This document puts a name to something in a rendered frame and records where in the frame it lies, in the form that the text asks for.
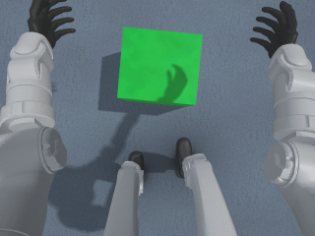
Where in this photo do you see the left robot forearm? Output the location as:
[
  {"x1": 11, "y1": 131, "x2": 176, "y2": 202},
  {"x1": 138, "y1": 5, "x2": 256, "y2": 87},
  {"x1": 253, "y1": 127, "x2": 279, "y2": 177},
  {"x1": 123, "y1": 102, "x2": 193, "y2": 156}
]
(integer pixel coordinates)
[{"x1": 0, "y1": 31, "x2": 56, "y2": 135}]

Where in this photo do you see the carton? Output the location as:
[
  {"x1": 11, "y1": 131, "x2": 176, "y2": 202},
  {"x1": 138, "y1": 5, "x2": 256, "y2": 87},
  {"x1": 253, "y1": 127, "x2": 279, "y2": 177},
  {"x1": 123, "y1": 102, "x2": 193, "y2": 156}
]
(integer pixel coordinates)
[{"x1": 117, "y1": 27, "x2": 203, "y2": 107}]

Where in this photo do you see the right robot forearm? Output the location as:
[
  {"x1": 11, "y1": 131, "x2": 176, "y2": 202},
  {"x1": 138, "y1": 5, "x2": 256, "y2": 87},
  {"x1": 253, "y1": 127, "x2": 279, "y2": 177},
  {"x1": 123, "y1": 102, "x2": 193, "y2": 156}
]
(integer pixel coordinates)
[{"x1": 267, "y1": 43, "x2": 315, "y2": 146}]

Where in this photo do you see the left robot foot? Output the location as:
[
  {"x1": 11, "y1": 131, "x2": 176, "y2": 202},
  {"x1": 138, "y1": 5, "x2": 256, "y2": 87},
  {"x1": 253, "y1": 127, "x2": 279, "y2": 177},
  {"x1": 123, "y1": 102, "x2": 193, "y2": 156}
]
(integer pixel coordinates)
[{"x1": 129, "y1": 150, "x2": 144, "y2": 171}]

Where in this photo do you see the left robot upper arm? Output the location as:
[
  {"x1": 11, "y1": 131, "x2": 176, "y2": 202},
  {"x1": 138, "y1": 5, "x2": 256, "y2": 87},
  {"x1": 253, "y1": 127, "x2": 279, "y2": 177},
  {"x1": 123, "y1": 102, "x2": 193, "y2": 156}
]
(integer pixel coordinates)
[{"x1": 0, "y1": 126, "x2": 68, "y2": 236}]

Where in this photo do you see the robot left hand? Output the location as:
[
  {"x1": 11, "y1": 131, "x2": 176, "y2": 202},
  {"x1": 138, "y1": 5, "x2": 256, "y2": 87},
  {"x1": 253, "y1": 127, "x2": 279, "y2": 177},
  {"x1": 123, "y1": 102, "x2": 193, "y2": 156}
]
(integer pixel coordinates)
[{"x1": 28, "y1": 0, "x2": 76, "y2": 49}]

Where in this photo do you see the robot right thigh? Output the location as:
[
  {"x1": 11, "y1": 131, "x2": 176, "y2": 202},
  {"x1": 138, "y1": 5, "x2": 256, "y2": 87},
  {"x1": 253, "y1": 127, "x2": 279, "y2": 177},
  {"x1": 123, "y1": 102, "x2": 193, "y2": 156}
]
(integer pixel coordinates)
[{"x1": 184, "y1": 158, "x2": 237, "y2": 236}]

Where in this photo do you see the robot right hand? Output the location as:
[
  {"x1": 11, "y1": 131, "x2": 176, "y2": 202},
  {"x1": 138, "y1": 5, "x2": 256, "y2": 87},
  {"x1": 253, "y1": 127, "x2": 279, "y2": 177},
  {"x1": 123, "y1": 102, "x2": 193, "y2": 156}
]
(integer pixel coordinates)
[{"x1": 250, "y1": 1, "x2": 298, "y2": 59}]

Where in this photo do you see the right robot upper arm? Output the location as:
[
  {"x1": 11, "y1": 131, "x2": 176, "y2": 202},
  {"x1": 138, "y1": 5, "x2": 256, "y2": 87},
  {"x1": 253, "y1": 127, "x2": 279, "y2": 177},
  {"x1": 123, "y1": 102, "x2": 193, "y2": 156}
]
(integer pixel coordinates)
[{"x1": 263, "y1": 140, "x2": 315, "y2": 236}]

